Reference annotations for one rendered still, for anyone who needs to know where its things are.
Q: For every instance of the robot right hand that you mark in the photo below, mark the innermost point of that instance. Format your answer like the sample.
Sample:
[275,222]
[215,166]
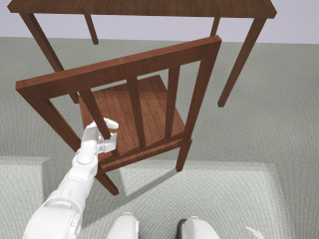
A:
[252,234]

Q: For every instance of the table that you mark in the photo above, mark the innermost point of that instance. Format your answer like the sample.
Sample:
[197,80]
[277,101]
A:
[259,10]

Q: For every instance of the robot left upper arm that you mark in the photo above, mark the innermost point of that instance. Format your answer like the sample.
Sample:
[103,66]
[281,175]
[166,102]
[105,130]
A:
[55,223]

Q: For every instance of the chair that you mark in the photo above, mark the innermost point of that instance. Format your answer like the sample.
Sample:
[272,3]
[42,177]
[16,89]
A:
[149,123]

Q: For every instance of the robot left hand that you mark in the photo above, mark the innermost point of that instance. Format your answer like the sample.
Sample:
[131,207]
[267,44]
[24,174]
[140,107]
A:
[93,138]

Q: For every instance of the left robot forearm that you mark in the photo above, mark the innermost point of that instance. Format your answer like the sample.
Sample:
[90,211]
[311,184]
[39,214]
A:
[75,187]

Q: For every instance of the robot shin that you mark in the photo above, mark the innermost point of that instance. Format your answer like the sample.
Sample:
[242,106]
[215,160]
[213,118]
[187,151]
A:
[192,217]
[128,214]

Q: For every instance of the robot left shin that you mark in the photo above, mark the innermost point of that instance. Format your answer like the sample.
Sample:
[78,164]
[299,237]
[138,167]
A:
[128,214]

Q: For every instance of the robot right shin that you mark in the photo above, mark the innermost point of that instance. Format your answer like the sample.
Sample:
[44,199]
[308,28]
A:
[192,217]

